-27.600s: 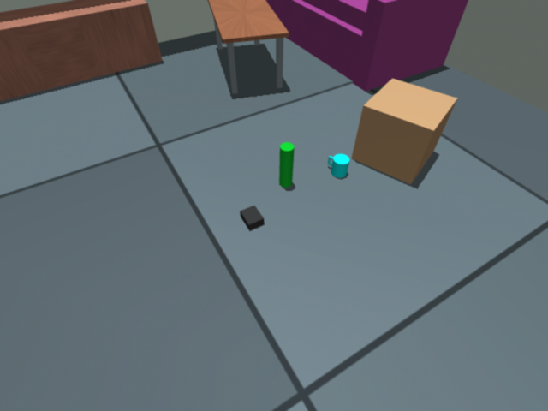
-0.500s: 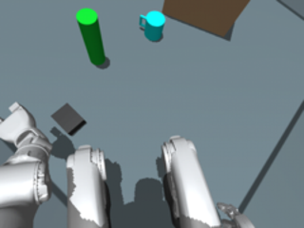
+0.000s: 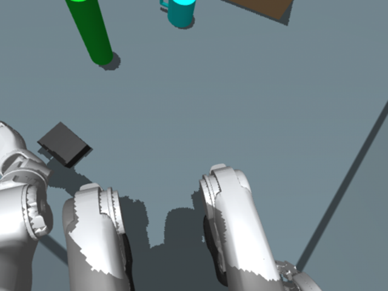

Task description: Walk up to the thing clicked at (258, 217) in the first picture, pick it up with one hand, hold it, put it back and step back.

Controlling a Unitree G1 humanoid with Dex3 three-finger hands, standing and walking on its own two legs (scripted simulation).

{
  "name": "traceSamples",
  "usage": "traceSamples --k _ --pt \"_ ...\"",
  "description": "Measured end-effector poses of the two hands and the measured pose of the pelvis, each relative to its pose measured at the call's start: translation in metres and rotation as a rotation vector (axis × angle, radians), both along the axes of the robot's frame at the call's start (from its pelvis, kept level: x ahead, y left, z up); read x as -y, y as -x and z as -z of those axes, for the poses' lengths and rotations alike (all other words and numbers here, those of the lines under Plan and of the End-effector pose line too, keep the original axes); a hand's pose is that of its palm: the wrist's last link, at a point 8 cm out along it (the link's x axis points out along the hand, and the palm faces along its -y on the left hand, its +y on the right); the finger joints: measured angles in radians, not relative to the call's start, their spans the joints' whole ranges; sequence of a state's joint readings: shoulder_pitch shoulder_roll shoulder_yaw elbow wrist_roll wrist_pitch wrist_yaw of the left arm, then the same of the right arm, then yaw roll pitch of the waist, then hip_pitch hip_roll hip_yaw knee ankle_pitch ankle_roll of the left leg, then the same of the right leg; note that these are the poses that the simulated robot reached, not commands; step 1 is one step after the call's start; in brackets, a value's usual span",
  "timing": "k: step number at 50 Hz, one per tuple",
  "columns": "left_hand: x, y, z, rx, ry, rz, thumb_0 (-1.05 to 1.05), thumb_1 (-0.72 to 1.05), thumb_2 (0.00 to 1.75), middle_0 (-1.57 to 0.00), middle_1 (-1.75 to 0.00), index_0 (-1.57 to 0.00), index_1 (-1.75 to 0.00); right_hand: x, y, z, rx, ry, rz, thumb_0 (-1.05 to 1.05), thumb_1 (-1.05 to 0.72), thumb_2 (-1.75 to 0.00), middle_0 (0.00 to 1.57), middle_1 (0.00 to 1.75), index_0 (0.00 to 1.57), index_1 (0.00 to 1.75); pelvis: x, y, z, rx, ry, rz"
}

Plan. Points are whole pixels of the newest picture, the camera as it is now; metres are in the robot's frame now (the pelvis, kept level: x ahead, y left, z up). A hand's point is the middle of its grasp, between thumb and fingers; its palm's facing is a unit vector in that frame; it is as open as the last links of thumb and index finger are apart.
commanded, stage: rise first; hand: left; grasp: from above
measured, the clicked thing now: (65, 145) +0.46 +0.29 -0.30
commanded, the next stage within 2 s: approach in 1.90 s
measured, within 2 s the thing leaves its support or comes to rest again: neither
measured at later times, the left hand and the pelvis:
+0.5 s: hand (30, 155) +0.41 +0.32 -0.18, palm faces -0.25 -0.33 -0.91, open 14.0 cm; pelvis +0.00 +0.00 -0.01, yaw -1 degrees
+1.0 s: hand (37, 148) +0.43 +0.31 -0.19, palm faces -0.26 -0.33 -0.91, open 14.0 cm; pelvis +0.00 +0.00 -0.01, yaw -3 degrees
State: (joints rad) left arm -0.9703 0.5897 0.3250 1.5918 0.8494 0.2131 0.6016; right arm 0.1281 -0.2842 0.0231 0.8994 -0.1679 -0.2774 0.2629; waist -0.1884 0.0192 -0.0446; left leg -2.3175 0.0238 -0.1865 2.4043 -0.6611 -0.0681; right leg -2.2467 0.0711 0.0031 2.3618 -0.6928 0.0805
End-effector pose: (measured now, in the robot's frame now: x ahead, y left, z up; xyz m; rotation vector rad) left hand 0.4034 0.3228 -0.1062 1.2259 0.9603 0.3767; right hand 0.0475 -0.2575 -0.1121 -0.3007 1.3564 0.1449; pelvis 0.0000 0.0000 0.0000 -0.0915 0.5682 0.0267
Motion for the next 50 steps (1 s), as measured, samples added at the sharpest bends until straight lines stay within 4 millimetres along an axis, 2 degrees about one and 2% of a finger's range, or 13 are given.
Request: traceSamples --k 22,50 --pt "0.003 -0.011 0.018 0.001 0.005 0.049 0.0 -0.54 0.96 -0.12 -1.09 -0.13 -1.07 0.008 0.01 -0.005 -0.034 0.022 -0.004 0.0 -0.92 -0.91 0.2 0.3 0.2 0.29 -0.001 -0.002 0.007 0.007 0.018 0.012" --pt "0.012 -0.029 0.029 -0.004 0.011 0.064 0.0 -0.55 0.96 -0.13 -1.08 -0.13 -1.08 0.002 0.026 -0.013 -0.073 0.01 -0.013 0.0 -0.93 -0.91 0.2 0.3 0.19 0.29 -0.003 -0.002 0.008 0.016 0.038 0.022"
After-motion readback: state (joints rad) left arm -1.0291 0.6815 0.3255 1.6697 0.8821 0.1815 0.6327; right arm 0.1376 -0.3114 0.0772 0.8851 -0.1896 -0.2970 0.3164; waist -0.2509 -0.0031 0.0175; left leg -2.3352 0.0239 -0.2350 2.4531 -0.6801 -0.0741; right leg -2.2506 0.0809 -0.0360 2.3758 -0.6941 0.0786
